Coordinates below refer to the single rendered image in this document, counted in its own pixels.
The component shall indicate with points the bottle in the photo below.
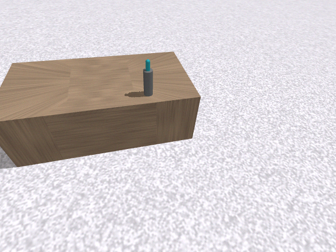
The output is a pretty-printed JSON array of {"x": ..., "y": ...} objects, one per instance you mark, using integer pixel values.
[{"x": 148, "y": 79}]

